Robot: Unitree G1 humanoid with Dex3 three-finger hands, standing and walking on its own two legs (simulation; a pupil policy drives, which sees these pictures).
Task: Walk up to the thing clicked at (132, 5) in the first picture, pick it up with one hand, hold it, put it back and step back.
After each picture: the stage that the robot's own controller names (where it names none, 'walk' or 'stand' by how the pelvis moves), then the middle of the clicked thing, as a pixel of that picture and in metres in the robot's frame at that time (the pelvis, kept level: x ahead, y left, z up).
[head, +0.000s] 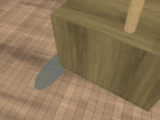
stand; (134, 12) +0.84 -0.27 -0.03
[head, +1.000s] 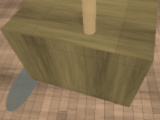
walk; (89, 12) +0.76 +0.02 -0.01
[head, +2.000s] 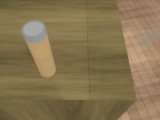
rise first; (41, 53) +0.44 +0.18 +0.01
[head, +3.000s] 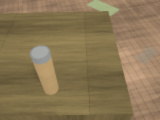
stand; (46, 72) +0.42 +0.18 -0.03
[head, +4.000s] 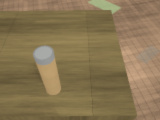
stand; (49, 73) +0.42 +0.16 -0.03
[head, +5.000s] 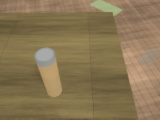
stand; (50, 75) +0.41 +0.16 -0.03
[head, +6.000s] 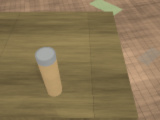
stand; (50, 74) +0.41 +0.16 -0.03
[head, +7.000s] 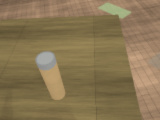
rise first; (52, 78) +0.40 +0.18 -0.03
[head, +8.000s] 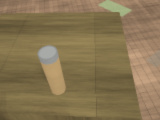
go down; (53, 73) +0.42 +0.17 -0.03
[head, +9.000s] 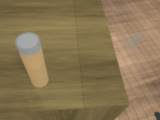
go down; (35, 64) +0.42 +0.16 +0.00
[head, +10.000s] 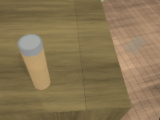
go down; (37, 65) +0.42 +0.17 +0.01
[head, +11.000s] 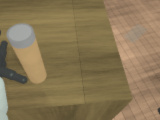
close in; (30, 58) +0.42 +0.17 +0.03
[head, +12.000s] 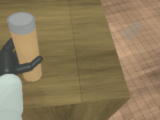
close; (27, 51) +0.44 +0.17 +0.05
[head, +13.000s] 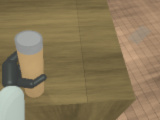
close; (32, 68) +0.38 +0.17 +0.04
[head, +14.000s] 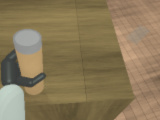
lift; (31, 67) +0.38 +0.17 +0.04
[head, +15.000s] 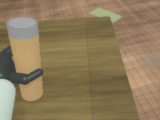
lift; (28, 63) +0.33 +0.18 +0.18
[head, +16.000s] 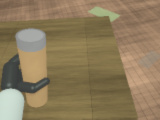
hold; (34, 72) +0.32 +0.16 +0.14
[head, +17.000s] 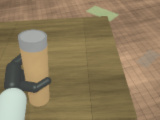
hold; (36, 72) +0.33 +0.16 +0.13
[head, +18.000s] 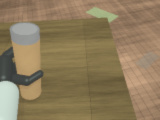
crouch; (28, 65) +0.34 +0.18 +0.14
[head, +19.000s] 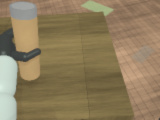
lower; (27, 45) +0.42 +0.19 +0.15
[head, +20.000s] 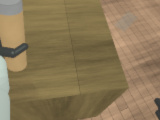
lower; (13, 37) +0.48 +0.19 +0.06
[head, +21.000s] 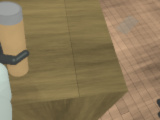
lower; (14, 44) +0.45 +0.20 +0.06
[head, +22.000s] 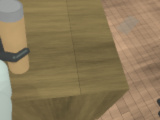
lower; (14, 42) +0.46 +0.19 +0.06
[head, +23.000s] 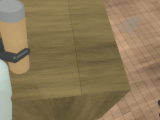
lower; (15, 42) +0.46 +0.19 +0.06
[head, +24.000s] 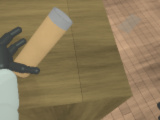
open; (39, 45) +0.45 +0.12 +0.04
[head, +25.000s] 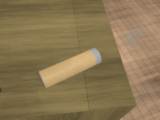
sink last; (71, 67) +0.44 +0.04 -0.06
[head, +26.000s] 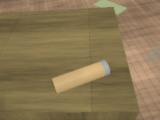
stand; (81, 76) +0.45 +0.05 -0.07
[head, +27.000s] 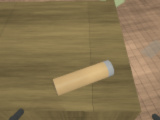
stand; (83, 77) +0.42 +0.03 -0.07
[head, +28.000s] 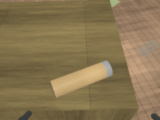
stand; (81, 78) +0.41 +0.03 -0.06
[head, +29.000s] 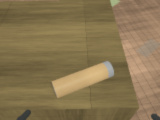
stand; (83, 78) +0.41 +0.03 -0.06
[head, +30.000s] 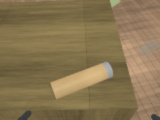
stand; (82, 79) +0.40 +0.03 -0.05
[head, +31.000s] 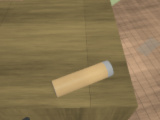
stand; (82, 78) +0.41 +0.02 -0.06
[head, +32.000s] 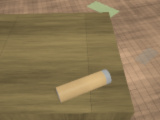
walk; (83, 85) +0.42 +0.02 -0.12
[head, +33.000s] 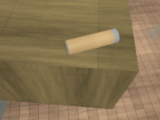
walk; (92, 41) +0.58 -0.03 -0.09
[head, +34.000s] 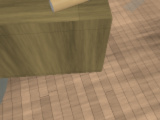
walk; out of the picture +0.89 +0.10 -0.09
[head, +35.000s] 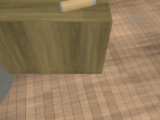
stand; (78, 3) +1.05 +0.06 -0.10
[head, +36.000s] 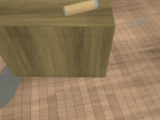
stand; (80, 7) +1.07 +0.05 -0.12
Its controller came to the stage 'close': yes
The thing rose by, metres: 0.19
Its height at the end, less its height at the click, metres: -0.09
